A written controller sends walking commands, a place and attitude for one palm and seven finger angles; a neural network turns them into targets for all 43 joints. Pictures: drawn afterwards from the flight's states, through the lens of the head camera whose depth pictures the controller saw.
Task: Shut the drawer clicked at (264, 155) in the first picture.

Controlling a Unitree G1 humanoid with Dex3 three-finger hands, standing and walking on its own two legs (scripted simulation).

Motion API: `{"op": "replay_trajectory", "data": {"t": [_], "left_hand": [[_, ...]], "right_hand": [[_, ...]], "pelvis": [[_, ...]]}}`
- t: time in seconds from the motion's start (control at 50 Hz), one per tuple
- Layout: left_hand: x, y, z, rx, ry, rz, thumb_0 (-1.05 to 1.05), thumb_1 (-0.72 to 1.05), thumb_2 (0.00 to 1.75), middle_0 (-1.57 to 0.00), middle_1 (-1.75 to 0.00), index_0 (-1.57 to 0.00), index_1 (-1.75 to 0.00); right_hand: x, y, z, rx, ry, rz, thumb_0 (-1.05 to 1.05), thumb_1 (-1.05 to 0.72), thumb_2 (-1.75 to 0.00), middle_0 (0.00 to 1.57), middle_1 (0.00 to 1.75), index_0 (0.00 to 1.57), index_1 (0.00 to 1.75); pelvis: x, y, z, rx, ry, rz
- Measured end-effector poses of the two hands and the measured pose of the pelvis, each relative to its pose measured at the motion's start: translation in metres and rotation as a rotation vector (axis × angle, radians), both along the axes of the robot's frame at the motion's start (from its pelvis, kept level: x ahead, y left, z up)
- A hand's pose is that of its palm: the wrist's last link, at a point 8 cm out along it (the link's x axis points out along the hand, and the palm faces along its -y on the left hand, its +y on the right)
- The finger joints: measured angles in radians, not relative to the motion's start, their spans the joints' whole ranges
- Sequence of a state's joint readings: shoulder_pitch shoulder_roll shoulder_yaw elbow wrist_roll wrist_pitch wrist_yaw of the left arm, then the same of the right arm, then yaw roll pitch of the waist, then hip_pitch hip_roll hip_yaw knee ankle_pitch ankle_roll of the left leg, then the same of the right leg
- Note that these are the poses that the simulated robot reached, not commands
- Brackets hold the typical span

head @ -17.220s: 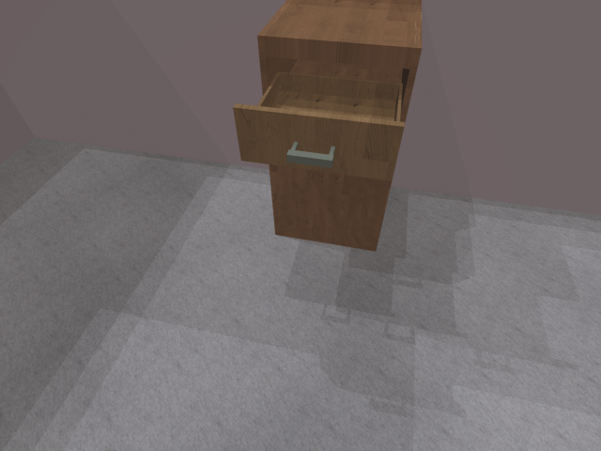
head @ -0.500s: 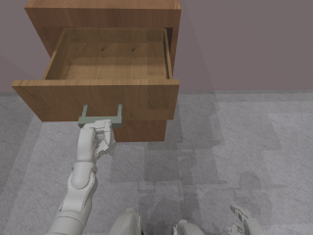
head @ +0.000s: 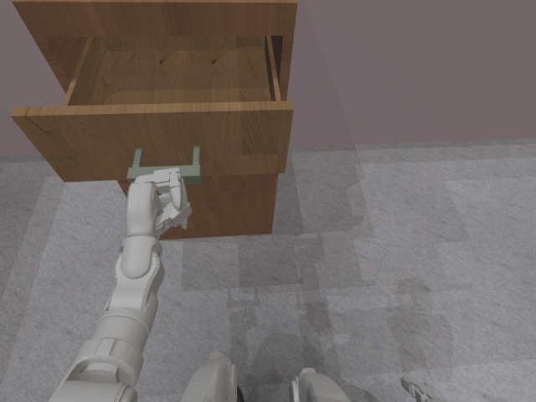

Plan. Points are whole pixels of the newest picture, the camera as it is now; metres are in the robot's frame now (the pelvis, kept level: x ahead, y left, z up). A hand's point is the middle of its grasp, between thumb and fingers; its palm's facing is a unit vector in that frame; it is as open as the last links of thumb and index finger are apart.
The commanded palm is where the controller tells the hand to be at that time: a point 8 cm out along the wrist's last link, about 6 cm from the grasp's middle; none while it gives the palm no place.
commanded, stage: push the drawer shut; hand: left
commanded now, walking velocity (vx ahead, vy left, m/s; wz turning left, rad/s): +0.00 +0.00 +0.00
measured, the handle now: (166, 164) +0.48 +0.16 +0.04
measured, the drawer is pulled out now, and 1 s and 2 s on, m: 0.20 0.06 0.00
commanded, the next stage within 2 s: pull the fist back off the drawer in 1.80 s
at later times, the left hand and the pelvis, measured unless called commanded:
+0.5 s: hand (187, 172) +0.46 +0.13 +0.04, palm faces +0.07 -1.00 -0.04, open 3.2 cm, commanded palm +0.45 +0.18 +0.04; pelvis +0.00 +0.00 -0.01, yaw -1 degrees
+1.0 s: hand (190, 139) +0.53 +0.13 +0.04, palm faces +0.08 -1.00 -0.03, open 3.2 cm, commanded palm +0.51 +0.17 +0.04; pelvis +0.00 +0.00 -0.02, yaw -2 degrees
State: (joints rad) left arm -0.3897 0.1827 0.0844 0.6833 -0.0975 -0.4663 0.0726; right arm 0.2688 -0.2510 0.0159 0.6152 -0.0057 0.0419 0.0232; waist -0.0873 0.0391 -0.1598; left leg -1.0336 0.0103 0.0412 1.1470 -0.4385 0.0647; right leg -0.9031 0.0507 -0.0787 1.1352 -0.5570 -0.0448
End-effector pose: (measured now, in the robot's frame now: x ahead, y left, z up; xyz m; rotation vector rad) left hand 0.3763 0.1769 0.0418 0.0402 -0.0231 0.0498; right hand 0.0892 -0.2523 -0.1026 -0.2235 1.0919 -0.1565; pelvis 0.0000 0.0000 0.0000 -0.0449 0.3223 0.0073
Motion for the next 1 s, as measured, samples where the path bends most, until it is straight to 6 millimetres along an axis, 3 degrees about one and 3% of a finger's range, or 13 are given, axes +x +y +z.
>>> {"op": "replay_trajectory", "data": {"t": [1.0], "left_hand": [[0.130, 0.006, 0.003, -0.006, 0.024, 0.034, 0.03, 0.80, 0.88, -1.40, -1.60, -1.40, -1.60]], "right_hand": [[-0.112, 0.002, -0.010, -0.025, 0.331, -0.145, 0.00, -0.91, -0.90, 0.20, 0.30, 0.20, 0.30]], "pelvis": [[0.001, 0.005, -0.016, -0.027, 0.123, -0.021]]}}
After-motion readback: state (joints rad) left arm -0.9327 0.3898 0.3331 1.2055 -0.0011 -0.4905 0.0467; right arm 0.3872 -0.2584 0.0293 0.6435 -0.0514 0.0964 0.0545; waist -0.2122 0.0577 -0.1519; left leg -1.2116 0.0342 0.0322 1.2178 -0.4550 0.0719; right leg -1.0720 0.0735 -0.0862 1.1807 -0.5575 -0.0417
